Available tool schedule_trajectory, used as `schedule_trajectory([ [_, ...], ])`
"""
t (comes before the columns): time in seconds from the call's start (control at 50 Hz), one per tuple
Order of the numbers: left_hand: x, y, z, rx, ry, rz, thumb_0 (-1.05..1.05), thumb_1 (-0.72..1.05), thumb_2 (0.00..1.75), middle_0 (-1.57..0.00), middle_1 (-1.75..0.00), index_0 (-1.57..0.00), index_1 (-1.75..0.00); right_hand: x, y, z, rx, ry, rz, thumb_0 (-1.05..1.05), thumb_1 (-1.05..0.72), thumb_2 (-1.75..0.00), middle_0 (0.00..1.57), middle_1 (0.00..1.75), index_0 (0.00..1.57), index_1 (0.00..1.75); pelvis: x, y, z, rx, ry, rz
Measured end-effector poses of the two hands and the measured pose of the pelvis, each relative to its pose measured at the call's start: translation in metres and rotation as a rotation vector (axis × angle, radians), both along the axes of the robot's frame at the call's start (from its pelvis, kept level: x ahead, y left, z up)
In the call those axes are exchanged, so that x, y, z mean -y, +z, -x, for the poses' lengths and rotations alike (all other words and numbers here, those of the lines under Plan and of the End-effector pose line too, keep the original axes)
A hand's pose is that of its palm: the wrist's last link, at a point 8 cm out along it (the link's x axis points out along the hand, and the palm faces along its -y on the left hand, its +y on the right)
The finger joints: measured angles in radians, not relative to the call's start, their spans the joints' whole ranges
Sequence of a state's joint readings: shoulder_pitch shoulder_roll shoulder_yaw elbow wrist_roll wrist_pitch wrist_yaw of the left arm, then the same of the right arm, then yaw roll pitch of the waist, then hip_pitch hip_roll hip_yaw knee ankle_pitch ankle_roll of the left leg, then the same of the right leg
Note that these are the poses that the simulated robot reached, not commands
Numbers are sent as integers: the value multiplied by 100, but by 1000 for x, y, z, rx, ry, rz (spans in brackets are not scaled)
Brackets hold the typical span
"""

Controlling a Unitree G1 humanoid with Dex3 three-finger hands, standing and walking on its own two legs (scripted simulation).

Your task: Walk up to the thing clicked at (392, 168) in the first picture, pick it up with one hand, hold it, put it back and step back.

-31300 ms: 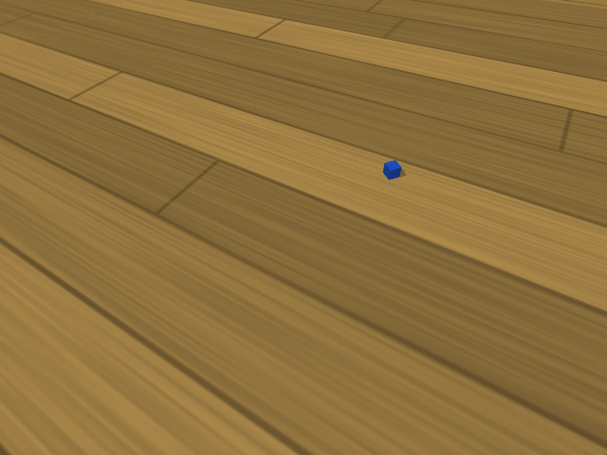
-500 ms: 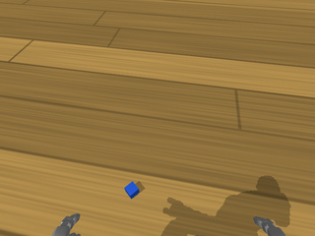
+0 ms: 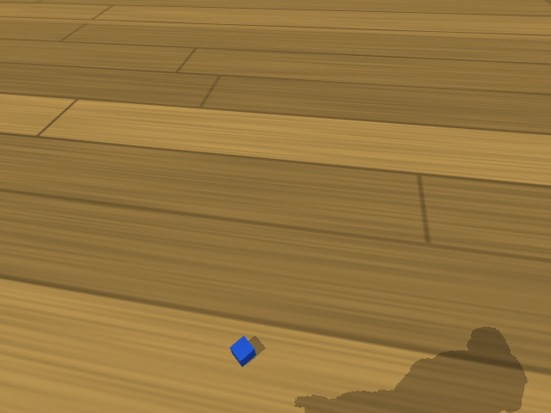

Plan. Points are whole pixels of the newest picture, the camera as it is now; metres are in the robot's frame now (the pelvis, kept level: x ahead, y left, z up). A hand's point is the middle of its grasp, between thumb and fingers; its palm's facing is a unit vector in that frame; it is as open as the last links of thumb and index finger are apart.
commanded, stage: stand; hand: left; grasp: from above
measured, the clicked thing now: (243, 351) +0.46 +0.17 -0.75
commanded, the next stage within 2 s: step back in 1.78 s
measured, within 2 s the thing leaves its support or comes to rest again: neither
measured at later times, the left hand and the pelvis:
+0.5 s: hand out of the picture +0.05 +0.23 -0.16, palm faces +0.01 -0.94 -0.34, open 7.4 cm; pelvis +0.00 -0.01 +0.00, yaw +0 degrees
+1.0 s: hand out of the picture +0.08 +0.23 -0.15, palm faces +0.00 -0.94 -0.34, open 7.4 cm; pelvis +0.01 -0.02 +0.00, yaw +0 degrees
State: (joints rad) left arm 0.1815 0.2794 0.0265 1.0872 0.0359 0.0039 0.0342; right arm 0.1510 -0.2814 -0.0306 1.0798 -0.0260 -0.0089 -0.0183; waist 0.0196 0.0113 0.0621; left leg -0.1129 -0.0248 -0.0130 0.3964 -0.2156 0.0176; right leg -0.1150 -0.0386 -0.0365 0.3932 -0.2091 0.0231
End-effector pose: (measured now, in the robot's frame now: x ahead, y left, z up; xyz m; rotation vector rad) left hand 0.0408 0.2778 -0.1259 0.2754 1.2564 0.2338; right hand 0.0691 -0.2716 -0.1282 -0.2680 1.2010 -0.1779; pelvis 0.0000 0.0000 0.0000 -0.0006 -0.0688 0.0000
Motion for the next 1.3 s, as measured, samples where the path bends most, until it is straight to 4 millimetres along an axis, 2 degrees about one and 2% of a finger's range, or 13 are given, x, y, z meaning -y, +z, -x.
schedule_trajectory([
  [0.2, -3, 4, 1, -13, 1, -15, 1, 90, 90, -20, -30, -20, -30, 12, 2, 8, -27, -13, 10, 1, -90, -89, 21, 30, 20, 30, 4, 3, 2, 3, 1, 0],
  [0.44, 3, 5, -5, -19, -9, -7, 1, 90, 90, -20, -30, -20, -30, 24, 4, 13, -49, -20, 21, 1, -91, -89, 21, 30, 20, 30, 10, 4, 2, -3, -1, -1],
  [0.98, 8, 9, -32, 2, -24, -12, 1, 90, 90, -20, -30, -20, -30, 33, 4, -1, -46, -12, 20, 1, -90, -89, 21, 30, 20, 30, 18, 5, -9, -18, -6, 0],
  [1.3, 10, 10, -41, 16, -37, -11, 1, 90, 90, -20, -30, -20, -30, 40, 7, -7, -33, -15, 29, 1, -90, -89, 21, 30, 20, 30, 21, 5, -12, -21, -12, 0],
])
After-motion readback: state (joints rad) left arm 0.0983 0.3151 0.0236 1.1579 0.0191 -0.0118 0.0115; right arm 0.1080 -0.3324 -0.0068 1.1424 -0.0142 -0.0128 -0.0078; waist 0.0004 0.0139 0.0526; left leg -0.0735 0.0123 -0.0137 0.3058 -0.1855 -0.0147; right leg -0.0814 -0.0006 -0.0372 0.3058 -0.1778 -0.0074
